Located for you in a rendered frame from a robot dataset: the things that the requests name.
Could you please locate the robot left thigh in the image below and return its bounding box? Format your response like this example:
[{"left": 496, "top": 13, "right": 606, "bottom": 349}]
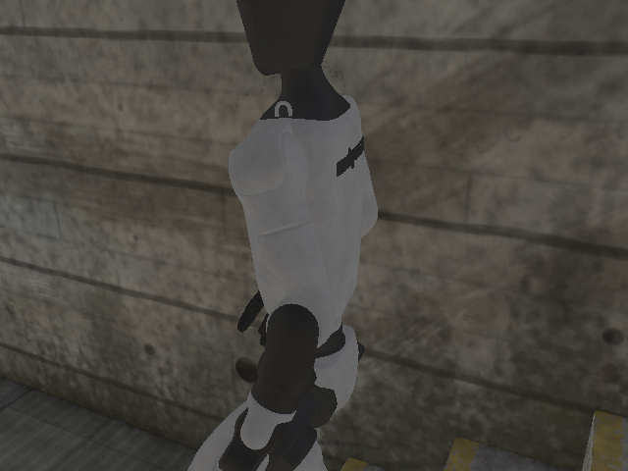
[{"left": 187, "top": 392, "right": 322, "bottom": 471}]

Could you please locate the right robot hand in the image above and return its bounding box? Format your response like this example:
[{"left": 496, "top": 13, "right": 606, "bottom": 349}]
[{"left": 237, "top": 290, "right": 269, "bottom": 346}]

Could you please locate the right robot upper arm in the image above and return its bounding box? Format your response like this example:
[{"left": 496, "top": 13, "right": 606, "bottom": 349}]
[{"left": 342, "top": 95, "right": 378, "bottom": 238}]

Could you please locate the humanoid robot head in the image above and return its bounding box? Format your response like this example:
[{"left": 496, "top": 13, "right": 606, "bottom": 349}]
[{"left": 236, "top": 0, "right": 350, "bottom": 121}]

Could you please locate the left robot upper arm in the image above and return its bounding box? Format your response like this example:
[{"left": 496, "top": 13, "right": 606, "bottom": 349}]
[{"left": 229, "top": 122, "right": 336, "bottom": 348}]

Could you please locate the robot left forearm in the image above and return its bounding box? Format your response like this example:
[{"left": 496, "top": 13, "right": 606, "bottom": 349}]
[{"left": 209, "top": 304, "right": 319, "bottom": 471}]

